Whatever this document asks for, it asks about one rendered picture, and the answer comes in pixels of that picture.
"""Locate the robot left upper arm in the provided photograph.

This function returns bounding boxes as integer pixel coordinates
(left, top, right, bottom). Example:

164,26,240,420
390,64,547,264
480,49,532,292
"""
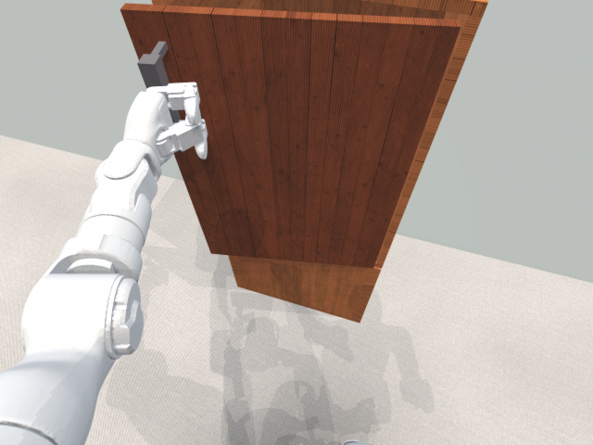
0,273,144,445

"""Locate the handle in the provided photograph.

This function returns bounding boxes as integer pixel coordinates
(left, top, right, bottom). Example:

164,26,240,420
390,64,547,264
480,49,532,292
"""
137,41,185,153

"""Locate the left robot forearm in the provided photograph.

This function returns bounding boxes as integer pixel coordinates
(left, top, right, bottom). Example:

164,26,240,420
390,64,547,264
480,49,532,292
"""
20,140,161,352

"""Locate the left robot hand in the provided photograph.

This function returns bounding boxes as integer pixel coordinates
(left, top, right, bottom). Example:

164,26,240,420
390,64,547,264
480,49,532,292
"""
123,83,208,166

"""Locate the cupboard door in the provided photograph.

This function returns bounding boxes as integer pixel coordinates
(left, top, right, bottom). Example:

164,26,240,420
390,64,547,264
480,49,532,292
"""
120,3,461,268

